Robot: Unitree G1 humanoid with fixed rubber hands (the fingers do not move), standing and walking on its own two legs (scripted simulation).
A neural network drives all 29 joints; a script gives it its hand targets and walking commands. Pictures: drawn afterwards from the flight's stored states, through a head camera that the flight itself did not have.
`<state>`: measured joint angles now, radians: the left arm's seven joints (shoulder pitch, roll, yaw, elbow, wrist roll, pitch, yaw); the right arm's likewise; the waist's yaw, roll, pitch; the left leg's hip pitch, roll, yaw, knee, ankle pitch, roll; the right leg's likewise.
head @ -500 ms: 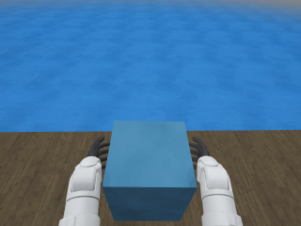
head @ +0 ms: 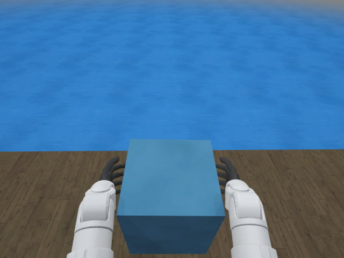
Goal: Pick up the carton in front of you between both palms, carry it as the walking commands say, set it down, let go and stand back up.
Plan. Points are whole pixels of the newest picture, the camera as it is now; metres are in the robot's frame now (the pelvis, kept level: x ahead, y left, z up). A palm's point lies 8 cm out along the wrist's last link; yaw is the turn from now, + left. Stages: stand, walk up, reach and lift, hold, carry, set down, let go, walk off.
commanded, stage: hold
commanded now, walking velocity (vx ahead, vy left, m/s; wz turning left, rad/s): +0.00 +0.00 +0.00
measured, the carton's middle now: (169, 198) +0.30 +0.00 -0.03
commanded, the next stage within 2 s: carry in 0.56 s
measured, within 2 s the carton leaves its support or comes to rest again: neither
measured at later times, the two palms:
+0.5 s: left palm (106, 188) +0.28 +0.15 +0.05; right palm (232, 187) +0.28 -0.15 +0.05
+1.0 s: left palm (111, 150) +0.37 +0.15 +0.08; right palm (226, 152) +0.37 -0.15 +0.08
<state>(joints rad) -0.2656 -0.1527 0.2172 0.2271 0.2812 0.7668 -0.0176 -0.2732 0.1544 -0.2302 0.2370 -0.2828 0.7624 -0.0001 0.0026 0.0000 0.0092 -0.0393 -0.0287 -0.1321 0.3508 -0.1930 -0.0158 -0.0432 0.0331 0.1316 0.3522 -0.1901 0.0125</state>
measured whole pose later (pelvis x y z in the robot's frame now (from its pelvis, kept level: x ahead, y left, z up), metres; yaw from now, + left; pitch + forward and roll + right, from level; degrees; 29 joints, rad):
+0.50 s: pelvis +0.00 +0.00 +0.00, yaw +0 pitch -7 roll +0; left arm -0.27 -0.15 0.22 0.24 0.28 0.77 -0.01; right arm -0.28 0.16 -0.24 0.24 -0.28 0.76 0.00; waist 0.00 0.00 0.01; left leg -0.05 -0.03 -0.13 0.36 -0.19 -0.02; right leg -0.05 0.03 0.13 0.36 -0.19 0.01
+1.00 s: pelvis +0.11 +0.00 -0.02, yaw +1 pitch +6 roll -1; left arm -0.11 -0.13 0.05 -0.32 0.08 1.10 0.11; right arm -0.08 0.13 -0.11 -0.37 -0.09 1.10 -0.10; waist 0.00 0.02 -0.18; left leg -0.34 0.06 0.05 0.79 -0.47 -0.01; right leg -0.24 -0.03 -0.13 0.51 -0.35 -0.01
